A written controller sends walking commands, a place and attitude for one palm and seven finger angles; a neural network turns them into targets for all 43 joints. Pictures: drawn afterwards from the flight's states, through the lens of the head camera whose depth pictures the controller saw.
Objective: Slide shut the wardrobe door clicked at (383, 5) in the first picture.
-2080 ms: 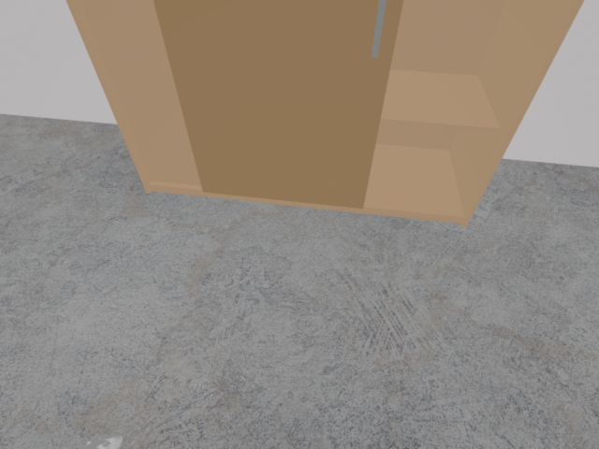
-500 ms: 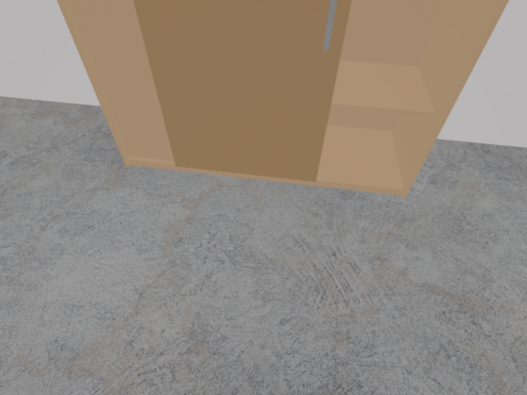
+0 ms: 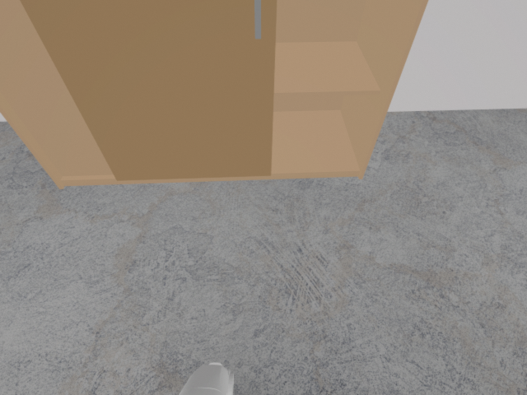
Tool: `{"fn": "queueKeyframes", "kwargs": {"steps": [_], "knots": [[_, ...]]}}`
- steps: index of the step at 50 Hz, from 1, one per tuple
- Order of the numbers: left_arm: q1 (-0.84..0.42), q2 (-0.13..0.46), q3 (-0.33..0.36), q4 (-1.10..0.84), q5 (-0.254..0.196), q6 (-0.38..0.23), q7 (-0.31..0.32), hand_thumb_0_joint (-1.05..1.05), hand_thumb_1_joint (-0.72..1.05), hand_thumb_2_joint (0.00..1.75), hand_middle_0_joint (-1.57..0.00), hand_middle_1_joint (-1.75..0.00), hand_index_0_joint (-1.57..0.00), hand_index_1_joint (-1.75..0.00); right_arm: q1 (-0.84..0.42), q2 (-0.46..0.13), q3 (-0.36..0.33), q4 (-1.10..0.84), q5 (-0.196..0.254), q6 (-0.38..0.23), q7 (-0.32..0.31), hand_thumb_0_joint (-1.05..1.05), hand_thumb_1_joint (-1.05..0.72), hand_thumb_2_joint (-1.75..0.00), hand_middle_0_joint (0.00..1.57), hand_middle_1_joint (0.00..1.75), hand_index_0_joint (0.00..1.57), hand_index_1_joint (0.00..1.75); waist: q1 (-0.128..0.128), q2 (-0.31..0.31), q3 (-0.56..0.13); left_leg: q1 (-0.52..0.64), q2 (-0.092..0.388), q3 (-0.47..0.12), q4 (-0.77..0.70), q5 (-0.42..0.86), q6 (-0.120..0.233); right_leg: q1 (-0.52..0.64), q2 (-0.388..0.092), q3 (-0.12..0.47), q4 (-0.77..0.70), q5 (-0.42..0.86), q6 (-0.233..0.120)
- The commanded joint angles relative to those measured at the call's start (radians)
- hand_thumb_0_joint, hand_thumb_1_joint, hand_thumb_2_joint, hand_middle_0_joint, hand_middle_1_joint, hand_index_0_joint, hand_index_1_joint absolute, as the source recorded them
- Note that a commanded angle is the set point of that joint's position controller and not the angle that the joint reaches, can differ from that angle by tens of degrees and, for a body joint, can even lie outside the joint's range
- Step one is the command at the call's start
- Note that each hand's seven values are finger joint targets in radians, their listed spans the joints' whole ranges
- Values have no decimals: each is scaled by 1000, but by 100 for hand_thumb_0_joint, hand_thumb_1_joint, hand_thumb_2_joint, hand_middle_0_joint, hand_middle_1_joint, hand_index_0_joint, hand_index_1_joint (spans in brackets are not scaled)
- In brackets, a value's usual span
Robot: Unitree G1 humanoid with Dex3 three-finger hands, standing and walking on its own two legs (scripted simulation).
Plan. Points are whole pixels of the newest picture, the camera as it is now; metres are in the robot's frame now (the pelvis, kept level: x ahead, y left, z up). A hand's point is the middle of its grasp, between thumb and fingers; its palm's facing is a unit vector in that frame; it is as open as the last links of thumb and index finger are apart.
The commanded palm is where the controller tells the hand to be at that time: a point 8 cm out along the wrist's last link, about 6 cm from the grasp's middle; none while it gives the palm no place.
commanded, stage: walk to a spot facing it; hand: left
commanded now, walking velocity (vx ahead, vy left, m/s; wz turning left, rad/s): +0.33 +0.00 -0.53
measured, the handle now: out of the picture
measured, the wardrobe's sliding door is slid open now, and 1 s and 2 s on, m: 0.46 0.46 0.46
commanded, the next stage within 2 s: turn to face it in 0.92 s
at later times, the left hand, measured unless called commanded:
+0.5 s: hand (181, 265) +0.37 +0.22 -0.15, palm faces -0.30 -0.93 -0.23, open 7.4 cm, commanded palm none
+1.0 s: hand (255, 219) +0.52 +0.08 -0.17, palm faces -0.54 -0.81 -0.20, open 7.3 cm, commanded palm none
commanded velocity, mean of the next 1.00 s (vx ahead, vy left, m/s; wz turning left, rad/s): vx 0.27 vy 0.00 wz -0.58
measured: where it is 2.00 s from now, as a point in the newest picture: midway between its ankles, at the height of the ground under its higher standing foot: (294, 338)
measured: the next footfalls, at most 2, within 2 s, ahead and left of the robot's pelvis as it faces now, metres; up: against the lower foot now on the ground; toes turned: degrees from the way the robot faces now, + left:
left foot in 0.18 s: +0.22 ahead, +0.16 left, +0.00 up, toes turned -2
right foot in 0.68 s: +0.34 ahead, -0.15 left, +0.00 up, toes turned -34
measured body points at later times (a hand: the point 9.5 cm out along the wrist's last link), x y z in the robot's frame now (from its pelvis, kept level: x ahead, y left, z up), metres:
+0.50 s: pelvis +0.19 +0.05 +0.00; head +0.21 +0.05 +0.45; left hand +0.38 +0.27 -0.13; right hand +0.10 -0.19 -0.14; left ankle +0.18 +0.16 -0.74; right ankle +0.23 -0.10 -0.67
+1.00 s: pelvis +0.35 -0.05 -0.01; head +0.38 -0.06 +0.44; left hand +0.55 +0.12 -0.15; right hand +0.30 -0.30 -0.14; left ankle +0.50 +0.04 -0.70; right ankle +0.31 -0.13 -0.74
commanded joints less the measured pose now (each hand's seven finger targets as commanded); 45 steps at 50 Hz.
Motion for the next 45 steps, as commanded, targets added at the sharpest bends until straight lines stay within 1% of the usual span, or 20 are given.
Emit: {"fn": "queueKeyframes", "kwargs": {"steps": [1,5,7,8,9,10,11,13,15,17,23,29,31,32,33,34,35,38,41,45], "knots": [[29,223,56,-42,2,-25,27,0,90,90,-20,-30,-20,-30,-153,-50,-21,-146,9,-48,9,0,-90,-90,20,30,20,30,-5,-118,24,-71,-3,5,-138,84,-2,34,-235,234,-152,374,-133],[-11,236,68,-54,3,-18,29,0,90,90,-20,-30,-20,-30,-135,-53,-23,-167,15,-63,4,0,-90,-90,20,30,20,30,-23,-162,11,157,-47,19,-358,67,23,-23,-220,232,-83,457,-103],[-53,228,77,-66,-5,-18,26,0,90,90,-20,-30,-20,-30,87,-107,-36,-101,9,-74,-22,0,-90,-90,20,30,20,30,-122,-89,-82,514,-60,20,-520,130,42,-147,-145,182,157,516,-60],[-29,182,76,-76,-16,-15,16,0,90,90,-20,-30,-20,-30,238,-201,-58,-60,-2,-78,-38,0,-90,-90,20,30,20,30,-171,67,-193,772,111,-153,-549,77,79,-305,-68,118,401,313,-29],[-4,127,72,-101,-23,-16,0,0,90,90,-20,-30,-20,-30,341,-291,-73,-40,-11,-80,-39,0,-90,-90,20,30,20,30,-174,343,-273,866,412,-529,-678,66,183,-492,38,-33,749,-251,24],[-46,144,72,-121,-15,-17,-2,0,90,90,-20,-30,-20,-30,289,-270,-61,-59,-1,-68,-33,0,-90,-90,20,30,20,30,-153,221,-198,692,459,-591,-773,-137,241,-523,-17,-12,886,-263,12],[-97,129,63,-133,-9,-10,-1,0,90,90,-20,-30,-20,-30,210,-231,-51,-79,-3,-70,-36,0,-90,-90,20,30,20,30,-128,210,-120,573,443,-569,-815,-255,243,-572,-61,-21,978,-203,15],[-150,130,72,-135,5,8,-27,0,90,90,-20,-30,-20,-30,109,-112,-27,-88,-5,-79,-35,0,-90,-90,20,30,20,30,-73,154,30,380,328,-327,-842,-221,176,-569,-139,-46,948,-51,26],[-134,101,70,-132,9,37,-38,0,90,90,-20,-30,-20,-30,93,-76,-18,-76,-5,-92,-39,0,-90,-90,20,30,20,30,-32,158,38,298,268,-130,-837,-35,144,-507,-160,-70,878,28,42],[-138,92,70,-144,8,53,-43,0,90,90,-20,-30,-20,-30,100,-87,-20,-68,-3,-99,-41,0,-90,-90,20,30,20,30,-17,135,7,320,262,-47,-839,40,155,-511,-173,-79,826,73,55],[-350,90,58,-223,13,62,-55,0,90,90,-20,-30,-20,-30,198,-116,-30,-34,-4,-99,-34,0,-90,-90,20,30,20,30,-65,82,53,451,271,84,-849,169,173,-577,-195,-127,534,176,78],[-496,103,46,-261,6,48,-56,0,90,90,-20,-30,-20,-30,268,-156,-34,-7,-16,-83,-29,0,-90,-90,20,30,20,30,-108,104,47,574,295,182,-739,435,149,-467,-138,-194,289,107,32],[-434,131,49,-244,6,37,-51,0,90,90,-20,-30,-20,-30,271,-177,-37,-9,-14,-76,-26,0,-90,-90,20,30,20,30,-70,83,-6,580,288,224,-576,683,129,-312,-79,-238,220,37,-3],[-313,156,58,-208,8,28,-47,0,90,90,-20,-30,-20,-30,252,-193,-35,-17,-10,-73,-25,0,-90,-90,20,30,20,30,-7,70,-75,532,254,269,-390,777,100,-124,-31,-274,160,66,-21],[-160,237,77,-162,9,12,-39,0,90,90,-20,-30,-20,-30,247,-179,-27,-33,2,-70,-13,0,-90,-90,20,30,20,30,66,-4,-182,308,225,283,-131,633,52,214,-90,-192,118,137,-62],[-37,376,111,-144,1,3,-22,0,90,90,-20,-30,-20,-30,259,-109,-10,-81,17,-71,-10,0,-90,-90,20,30,20,30,97,-222,-330,-44,58,254,210,-215,-16,496,-426,332,62,270,-194],[4,435,122,-126,-26,16,-9,0,90,90,-20,-30,-20,-30,145,-125,-13,-118,17,-72,-24,0,-90,-90,20,30,20,30,116,-188,-325,-155,39,88,368,-324,-3,448,-518,488,-30,407,-260],[-230,302,82,-192,-21,15,7,0,90,90,-20,-30,-20,-30,94,-130,-17,-105,-1,-56,-24,0,-90,-90,20,30,20,30,-4,-42,-80,-97,125,-29,296,-81,-7,33,-389,249,-113,220,-183],[-313,267,74,-197,-4,-1,12,0,90,90,-20,-30,-20,-30,196,-92,-17,-70,-8,-25,-23,0,-90,-90,20,30,20,30,-93,-77,-76,66,101,-3,102,-52,-26,-161,-295,93,-117,325,-147],[-265,262,77,-173,-6,0,-1,0,90,90,-20,-30,-20,-30,118,-71,-17,-102,-7,-26,-14,0,-90,-90,20,30,20,30,-66,-114,-63,77,50,20,-88,11,-29,-189,-238,121,-129,182,-143]]}}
